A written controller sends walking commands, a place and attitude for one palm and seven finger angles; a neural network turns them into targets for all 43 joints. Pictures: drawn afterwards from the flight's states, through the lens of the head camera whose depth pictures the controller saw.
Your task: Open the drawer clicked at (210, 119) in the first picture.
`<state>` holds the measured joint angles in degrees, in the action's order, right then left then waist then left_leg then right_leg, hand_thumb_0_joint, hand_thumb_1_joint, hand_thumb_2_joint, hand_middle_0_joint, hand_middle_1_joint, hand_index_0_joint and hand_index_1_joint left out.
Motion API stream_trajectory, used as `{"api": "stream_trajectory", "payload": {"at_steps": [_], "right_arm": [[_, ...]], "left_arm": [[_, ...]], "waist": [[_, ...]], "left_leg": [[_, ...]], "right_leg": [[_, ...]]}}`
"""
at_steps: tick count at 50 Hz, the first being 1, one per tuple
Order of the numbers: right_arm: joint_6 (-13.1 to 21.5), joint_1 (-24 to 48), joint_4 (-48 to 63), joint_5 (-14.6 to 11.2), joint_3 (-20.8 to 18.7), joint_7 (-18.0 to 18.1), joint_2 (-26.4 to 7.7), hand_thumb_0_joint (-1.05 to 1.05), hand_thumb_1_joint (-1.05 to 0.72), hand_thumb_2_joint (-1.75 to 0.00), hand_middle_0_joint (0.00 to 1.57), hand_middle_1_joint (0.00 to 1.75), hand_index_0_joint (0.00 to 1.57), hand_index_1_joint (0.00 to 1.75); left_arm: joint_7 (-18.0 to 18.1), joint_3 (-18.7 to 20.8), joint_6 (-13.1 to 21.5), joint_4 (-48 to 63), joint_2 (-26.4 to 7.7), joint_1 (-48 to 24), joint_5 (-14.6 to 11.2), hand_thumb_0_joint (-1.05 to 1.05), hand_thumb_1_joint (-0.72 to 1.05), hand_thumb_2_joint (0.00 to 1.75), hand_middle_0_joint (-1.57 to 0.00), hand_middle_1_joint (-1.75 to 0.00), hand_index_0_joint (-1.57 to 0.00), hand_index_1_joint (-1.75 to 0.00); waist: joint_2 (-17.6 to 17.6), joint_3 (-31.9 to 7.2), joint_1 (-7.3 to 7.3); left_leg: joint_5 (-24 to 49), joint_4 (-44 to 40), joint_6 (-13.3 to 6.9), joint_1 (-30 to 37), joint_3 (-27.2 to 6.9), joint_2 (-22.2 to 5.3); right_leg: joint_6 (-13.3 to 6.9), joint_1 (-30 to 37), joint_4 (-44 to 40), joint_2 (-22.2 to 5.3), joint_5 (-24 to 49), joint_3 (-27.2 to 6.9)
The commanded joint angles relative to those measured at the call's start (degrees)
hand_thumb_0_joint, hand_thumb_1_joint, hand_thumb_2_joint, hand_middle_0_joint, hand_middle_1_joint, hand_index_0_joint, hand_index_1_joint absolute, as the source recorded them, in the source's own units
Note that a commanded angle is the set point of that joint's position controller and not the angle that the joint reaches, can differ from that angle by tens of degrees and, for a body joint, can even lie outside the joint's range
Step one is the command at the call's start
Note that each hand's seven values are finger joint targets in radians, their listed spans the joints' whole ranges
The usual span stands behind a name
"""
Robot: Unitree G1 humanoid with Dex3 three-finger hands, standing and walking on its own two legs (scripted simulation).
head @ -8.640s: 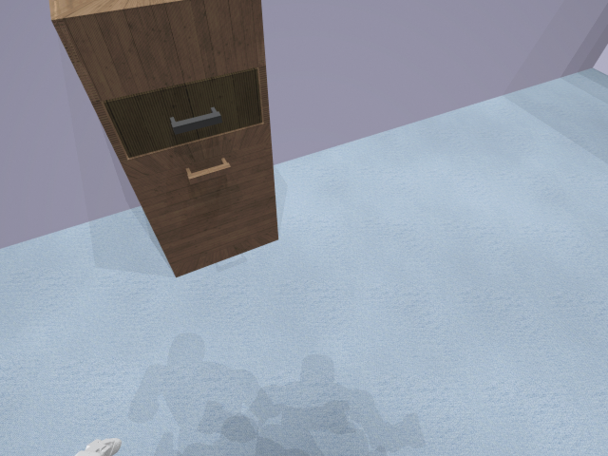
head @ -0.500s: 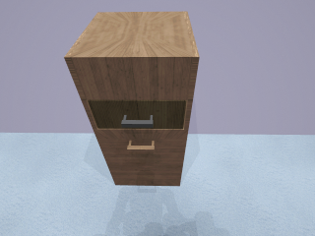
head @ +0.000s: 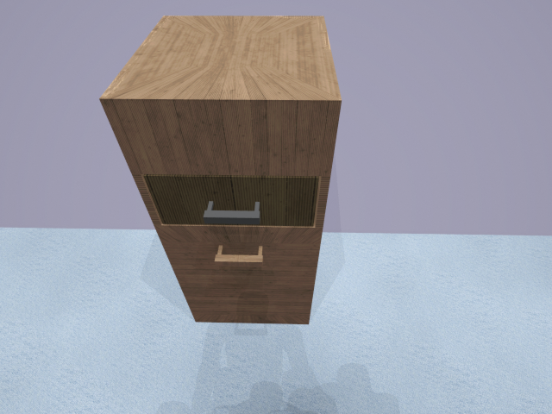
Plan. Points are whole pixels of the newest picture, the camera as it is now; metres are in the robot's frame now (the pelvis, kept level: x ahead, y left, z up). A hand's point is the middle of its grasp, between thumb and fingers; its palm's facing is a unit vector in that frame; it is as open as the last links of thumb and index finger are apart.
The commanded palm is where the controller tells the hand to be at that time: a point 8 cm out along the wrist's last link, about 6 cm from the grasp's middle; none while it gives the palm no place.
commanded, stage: look again from close up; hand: left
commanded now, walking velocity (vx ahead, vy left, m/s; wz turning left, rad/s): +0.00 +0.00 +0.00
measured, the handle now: (233, 211) +0.56 +0.13 -0.10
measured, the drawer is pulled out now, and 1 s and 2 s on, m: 0.00 0.00 0.00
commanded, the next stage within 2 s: raise the hand with hooked fingers in 0.30 s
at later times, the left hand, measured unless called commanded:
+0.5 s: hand out of the picture +0.08 +0.17 -0.13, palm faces -0.07 -0.91 -0.40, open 7.3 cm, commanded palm +0.13 +0.19 -0.06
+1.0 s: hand (152, 361) +0.21 +0.21 -0.05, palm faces +0.08 -0.08 -0.99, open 9.6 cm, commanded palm +0.20 +0.20 +0.01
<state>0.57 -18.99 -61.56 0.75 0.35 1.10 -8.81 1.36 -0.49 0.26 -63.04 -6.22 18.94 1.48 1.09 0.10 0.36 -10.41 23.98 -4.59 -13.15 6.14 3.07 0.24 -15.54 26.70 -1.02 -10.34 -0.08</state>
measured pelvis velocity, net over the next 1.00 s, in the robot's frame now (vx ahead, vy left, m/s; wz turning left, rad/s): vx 0.04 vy -0.04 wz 0.04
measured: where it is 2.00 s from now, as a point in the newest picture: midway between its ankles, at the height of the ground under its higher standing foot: outside the picture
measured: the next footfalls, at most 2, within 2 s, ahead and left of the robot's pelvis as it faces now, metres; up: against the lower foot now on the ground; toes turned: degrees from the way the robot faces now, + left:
none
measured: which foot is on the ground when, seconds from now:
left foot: down 0.00-1.00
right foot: down 0.00-1.00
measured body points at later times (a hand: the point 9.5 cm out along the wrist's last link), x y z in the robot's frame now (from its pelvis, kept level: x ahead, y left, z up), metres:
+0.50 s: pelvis +0.03 -0.03 +0.00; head +0.03 -0.04 +0.45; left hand +0.08 +0.21 -0.11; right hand +0.05 -0.26 -0.15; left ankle +0.03 +0.07 -0.74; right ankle +0.04 -0.12 -0.74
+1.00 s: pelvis +0.04 -0.04 -0.06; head +0.08 -0.06 +0.39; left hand +0.20 +0.21 +0.00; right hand +0.33 -0.22 -0.12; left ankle +0.03 +0.07 -0.74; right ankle +0.04 -0.12 -0.74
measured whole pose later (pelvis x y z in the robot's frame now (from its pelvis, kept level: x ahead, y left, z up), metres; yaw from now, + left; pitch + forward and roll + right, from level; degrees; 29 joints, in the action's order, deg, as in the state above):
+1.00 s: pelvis +0.04 -0.04 -0.06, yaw +2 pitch +12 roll +1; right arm -5.3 0.5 -27.6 4.9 -1.2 -2.8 -13.2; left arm 29.0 -2.4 4.9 1.5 -19.5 24.3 62.8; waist 0.6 -8.1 -7.8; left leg -27.6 55.8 -1.1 -40.2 3.0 0.2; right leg -3.6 -41.1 56.8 0.6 -27.8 3.4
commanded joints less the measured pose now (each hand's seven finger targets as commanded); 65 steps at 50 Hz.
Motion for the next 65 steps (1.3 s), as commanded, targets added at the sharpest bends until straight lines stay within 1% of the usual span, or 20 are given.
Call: {"api": "stream_trajectory", "payload": {"at_steps": [1, 19, 20, 21, 22, 23, 24, 25, 27, 29, 31, 33, 36, 38, 40, 43, 48, 52, 59, 65], "right_arm": [[1.24, -3.36, 1.1, 0.13, -0.91, 0.52, -5.23, 0.0, -0.9, -0.9, 0.2, 0.3, 0.2, 0.3], [1.61, -3.06, -1.19, -0.07, -0.11, 0.94, -4.06, 0.0, -0.9, -0.9, 0.2, 0.3, 0.2, 0.3], [1.42, 5.64, 2.88, -0.74, -0.93, 0.13, -6.86, 0.0, -0.9, -0.9, 0.2, 0.3, 0.2, 0.3], [9.03, 4.78, 24.1, -4.01, 0.1, 3.7, -15.01, 0.0, -0.9, -0.9, 0.2, 0.3, 0.2, 0.3], [14.26, 10.86, 21.44, -3.6, -0.24, 6.08, -12.27, 0.0, -0.9, -0.9, 0.2, 0.3, 0.2, 0.3], [16.21, 10.64, 21.92, -5.35, -1.21, 6.07, -9.74, 0.0, -0.9, -0.9, 0.2, 0.3, 0.2, 0.3], [16.84, 8.64, 20.67, -5.2, -1.17, 6.37, -9.96, 0.0, -0.9, -0.9, 0.2, 0.3, 0.2, 0.3], [17.59, 11.43, 24.37, -4.14, -1.47, 5.79, -12.41, 0.0, -0.9, -0.9, 0.2, 0.3, 0.2, 0.3], [16.11, 10.95, 26.67, -0.76, -2.21, 4.29, -12.95, 0.0, -0.9, -0.9, 0.2, 0.3, 0.2, 0.3], [12.32, 12.8, 31.9, 0.95, -4.38, 1.92, -12.49, 0.0, -0.9, -0.9, 0.2, 0.3, 0.2, 0.3], [7.47, 15.78, 35.42, 1.85, -4.78, -0.71, -12.26, 0.0, -0.9, -0.9, 0.2, 0.3, 0.2, 0.3], [2.91, 18.04, 37.47, 1.56, -4.87, -3.07, -11.75, 0.0, -0.9, -0.9, 0.2, 0.3, 0.2, 0.3], [-0.34, 20.35, 40.43, 2.14, -4.16, -4.73, -10.73, 0.0, -0.9, -0.9, 0.2, 0.3, 0.2, 0.3], [-1.92, 19.86, 40.53, 2.71, -4.17, -4.92, -10.15, 0.0, -0.9, -0.9, 0.2, 0.3, 0.2, 0.3], [-2.84, 19.54, 41.67, 3.48, -4.43, -4.91, -10.02, 0.0, -0.9, -0.9, 0.2, 0.3, 0.2, 0.3], [-3.73, 19.44, 41.45, 4.82, -4.36, -4.29, -10.15, 0.0, -0.9, -0.9, 0.2, 0.3, 0.2, 0.3], [-4.19, 19.87, 41.35, 4.29, -3.87, -3.11, -10.51, 0.0, -0.9, -0.9, 0.2, 0.3, 0.2, 0.3], [-5.13, 19.56, 41.31, 2.43, -2.31, -2.18, -9.6, 0.0, -0.9, -0.9, 0.2, 0.3, 0.2, 0.3], [-4.07, 19.58, 39.26, 2.21, -1.16, -1.47, -9.11, 0.0, -0.9, -0.9, 0.2, 0.3, 0.2, 0.3], [-3.68, 17.94, 37.53, 1.94, -3.4, -1.13, -9.74, 0.0, -0.9, -0.9, 0.2, 0.3, 0.2, 0.3]], "left_arm": [[0.36, 0.58, 1.07, 1.79, -5.27, 2.79, -0.48, 0.0, 0.9, 0.9, -0.2, -0.3, -0.2, -0.3], [0.64, 0.37, 1.38, 0.81, -5.69, 2.28, -0.89, 0.0, 0.9, 0.9, -0.2, -0.3, -0.2, -0.3], [2.91, 0.58, 1.91, -1.24, -8.35, 7.31, -0.36, 0.0, 0.9, 0.9, -0.2, -0.3, -0.2, -0.3], [2.62, -2.31, 12.38, 83.31, -25.08, -40.61, 5.97, 0.0, 0.88, 0.89, -0.2, -0.32, -0.2, -0.32], [8.35, 1.63, 8.85, 70.08, -23.46, -17.13, 7.62, 0.0, 0.85, 0.88, -0.2, -0.33, -0.2, -0.33], [11.19, -4.17, 0.44, 63.99, -13.42, -1.14, 7.57, 0.0, 0.83, 0.87, -0.21, -0.34, -0.21, -0.34], [11.39, -8.43, -1.39, 61.32, -7.63, 0.83, 10.83, 0.0, 0.81, 0.86, -0.21, -0.36, -0.21, -0.36], [13.07, -8.09, -0.79, 66.26, -11.04, -4.8, 14.9, 0.0, 0.78, 0.85, -0.21, -0.37, -0.21, -0.37], [16.23, -8.66, -0.8, 60.58, -11.35, 0.51, 27.75, 0.0, 0.74, 0.83, -0.21, -0.4, -0.21, -0.4], [19.29, -5.61, -0.17, 58.42, -12.68, 10.51, 39.59, 0.0, 0.69, 0.81, -0.22, -0.43, -0.22, -0.43], [21.11, -7.71, 0.34, 55.88, -9.13, 22.21, 47.82, 0.0, 0.64, 0.79, -0.22, -0.47, -0.22, -0.47], [21.79, -4.8, 2.16, 57.44, -11.03, 25.37, 53.02, 0.0, 0.6, 0.77, -0.22, -0.5, -0.22, -0.5], [24.78, -0.4, 5.58, 65.88, -15.85, 21.29, 58.12, 0.0, 0.53, 0.74, -0.23, -0.54, -0.23, -0.54], [28.11, 3.76, 6.9, 70.36, -20.13, 15.35, 61.4, 0.0, 0.48, 0.72, -0.23, -0.57, -0.23, -0.57], [31.15, 3.67, 6.95, 75.15, -20.36, 6.99, 63.65, 0.0, 0.43, 0.7, -0.23, -0.6, -0.23, -0.6], [33.45, 4.9, 7.93, 82.88, -23.14, -4.9, 65.21, 0.0, 0.36, 0.67, -0.24, -0.64, -0.24, -0.64], [30.25, 0.49, 4.82, 81.12, -18.84, -4.61, 59.55, 0.0, 0.25, 0.62, -0.25, -0.72, -0.25, -0.72], [23.93, -1.51, -0.55, 76.77, -18.49, 1.64, 57.07, 0.0, 0.15, 0.58, -0.25, -0.78, -0.25, -0.78], [21.49, 3.54, -0.06, 77.21, -23.74, -0.08, 58.37, 0.0, -0.01, 0.51, -0.27, -0.88, -0.27, -0.88], [23.52, 4.2, 0.9, 78.65, -23.0, -5.89, 56.77, 0.0, -0.15, 0.45, -0.27, -0.98, -0.27, -0.98]], "waist": [[-3.18, 3.64, 0.37], [-2.12, 3.4, 0.0], [-3.95, 6.35, -3.69], [8.78, -21.93, 4.27], [15.19, -18.45, -1.38], [11.84, -9.69, -1.08], [5.73, -5.01, 0.49], [1.27, 2.87, 1.8], [-7.3, 1.26, 1.52], [-10.36, -4.36, -3.1], [-14.49, -1.3, -5.82], [-16.28, -3.26, -8.42], [-9.34, -10.61, -9.65], [-4.45, -15.17, -9.64], [1.24, -20.16, -7.52], [3.0, -23.05, -4.43], [0.92, -20.59, -1.48], [-6.32, -17.85, -3.49], [-3.46, -16.81, -6.18], [-1.18, -19.04, -4.87]], "left_leg": [[-10.2, -8.06, 1.61, -2.2, -10.36, -9.1], [-0.19, -6.71, 2.42, 0.95, -8.09, -9.18], [-3.66, 4.56, 4.35, -2.79, -4.94, -10.03], [0.73, -3.93, 1.74, 11.67, -5.24, -3.12], [-1.28, -2.55, 2.16, 9.7, -4.54, -3.5], [-8.97, -4.93, 3.57, 1.86, -6.85, -4.11], [-9.61, -2.93, 2.77, -0.24, -5.97, -4.1], [-12.09, -1.07, 2.44, -4.83, -8.45, -3.37], [-11.32, 4.99, 2.35, -8.77, -8.18, -2.24], [-8.65, 8.29, 3.61, -10.97, -6.56, -0.79], [-6.63, 9.99, 3.82, -15.77, -5.76, -0.73], [-2.15, 11.57, 3.74, -18.92, -5.08, -0.54], [3.39, 15.16, 3.68, -19.2, -4.29, -0.32], [5.26, 18.45, 3.76, -18.61, -4.85, -0.02], [5.49, 22.23, 3.65, -14.49, -5.91, -0.06], [4.29, 28.18, 3.69, -10.61, -8.16, -0.11], [1.67, 27.41, 2.05, -11.84, -7.88, -0.28], [3.31, 20.58, 2.31, -14.63, -7.13, -1.01], [5.2, 14.64, 2.81, -13.17, -5.97, -0.98], [7.4, 13.11, 2.71, -8.25, -5.9, -1.27]], "right_leg": [[-2.87, -1.24, -5.93, -4.0, -4.69, -6.12], [-2.95, 2.89, -7.1, -4.16, 2.11, -5.89], [-1.08, 1.34, -7.5, -7.21, 9.75, -7.24], [-2.68, 6.97, -1.86, 0.17, 2.11, -9.89], [-4.15, 3.98, 1.73, 0.91, -4.44, -3.09], [-3.57, -1.1, 2.07, 1.75, -7.94, -1.9], [-2.65, -2.9, 2.15, 2.03, -6.45, -0.41], [-2.68, -8.45, 1.59, 2.1, -9.99, -1.72], [-2.93, -14.9, 2.48, 2.16, -17.79, -2.1], [-3.79, -13.61, 2.99, 2.31, -21.32, -4.41], [-4.65, -14.12, 4.4, 2.64, -17.46, -5.2], [-5.0, -10.4, 7.13, 2.18, -6.58, -6.95], [-5.26, -8.65, 13.73, 2.0, 6.74, -8.12], [-5.35, -11.44, 17.01, 2.44, 8.74, -9.35], [-5.58, -18.15, 18.64, 2.72, 4.69, -10.91], [-5.44, -27.17, 19.57, 2.55, -0.76, -12.49], [-4.1, -23.44, 17.24, 2.74, 1.12, -8.87], [-3.1, -11.05, 14.87, 2.81, 8.31, -5.62], [-3.25, -2.31, 12.05, 1.79, 12.78, -6.55], [-3.28, -2.28, 10.47, 1.66, 12.6, -4.98]]}}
